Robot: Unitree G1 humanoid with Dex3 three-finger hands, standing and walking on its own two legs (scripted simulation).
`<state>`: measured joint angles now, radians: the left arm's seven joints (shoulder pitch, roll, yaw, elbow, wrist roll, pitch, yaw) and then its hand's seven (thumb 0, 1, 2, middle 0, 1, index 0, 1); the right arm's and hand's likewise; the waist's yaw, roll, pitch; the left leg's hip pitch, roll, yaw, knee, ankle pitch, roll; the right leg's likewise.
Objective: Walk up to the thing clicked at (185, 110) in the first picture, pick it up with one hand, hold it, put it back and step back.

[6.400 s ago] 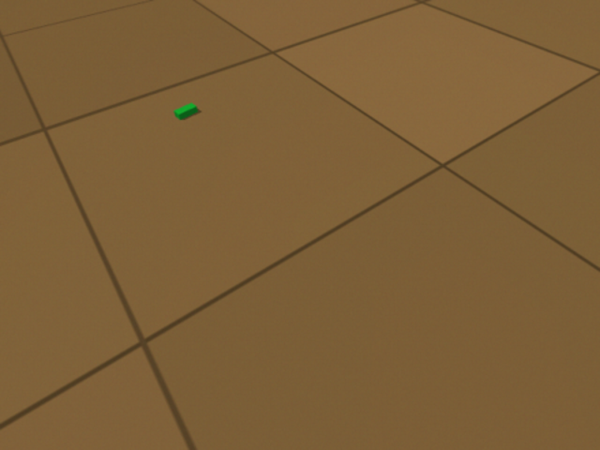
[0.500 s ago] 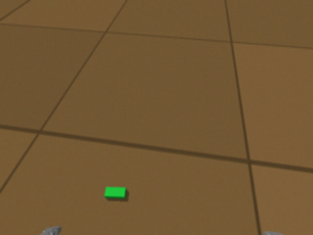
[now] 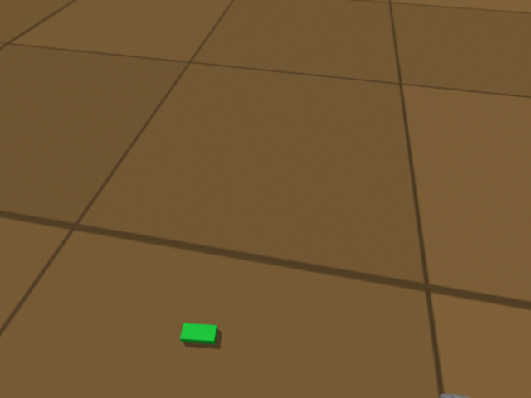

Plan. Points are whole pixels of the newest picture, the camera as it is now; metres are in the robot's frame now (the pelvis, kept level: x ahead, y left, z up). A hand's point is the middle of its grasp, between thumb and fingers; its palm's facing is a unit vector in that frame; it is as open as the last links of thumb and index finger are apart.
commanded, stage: walk up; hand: left
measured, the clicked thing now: (199, 333) +0.46 +0.26 -0.76
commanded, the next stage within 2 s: none
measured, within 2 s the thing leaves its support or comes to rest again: neither
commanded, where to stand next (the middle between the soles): +0.06 +0.02 m, yaw -1 degrees
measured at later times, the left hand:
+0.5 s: hand out of the picture +0.09 +0.26 -0.16, palm faces +0.00 -0.92 -0.40, open 7.4 cm
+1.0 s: hand out of the picture +0.03 +0.29 -0.17, palm faces +0.00 -0.93 -0.36, open 7.4 cm
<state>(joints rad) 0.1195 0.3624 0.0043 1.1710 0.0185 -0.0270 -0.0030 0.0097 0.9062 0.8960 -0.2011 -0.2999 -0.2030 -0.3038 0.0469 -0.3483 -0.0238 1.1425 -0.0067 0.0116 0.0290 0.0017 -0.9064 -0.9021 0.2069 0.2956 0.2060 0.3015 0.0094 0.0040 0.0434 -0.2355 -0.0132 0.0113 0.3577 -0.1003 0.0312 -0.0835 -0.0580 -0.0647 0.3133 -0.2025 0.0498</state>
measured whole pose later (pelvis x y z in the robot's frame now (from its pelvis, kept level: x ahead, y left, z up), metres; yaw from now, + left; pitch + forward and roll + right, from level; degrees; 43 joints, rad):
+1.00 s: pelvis -0.03 +0.01 -0.02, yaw +2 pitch -3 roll +1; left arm 0.21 0.42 0.08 0.96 0.04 0.05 -0.04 0.01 0.91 0.90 -0.20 -0.30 -0.20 -0.30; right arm 0.32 -0.35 -0.06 0.99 -0.03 -0.04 0.00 0.00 -0.90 -0.90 0.21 0.30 0.21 0.30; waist -0.02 -0.07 0.10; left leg -0.14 0.00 0.00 0.55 -0.36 0.00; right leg -0.50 -0.01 0.10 0.97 -0.39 0.00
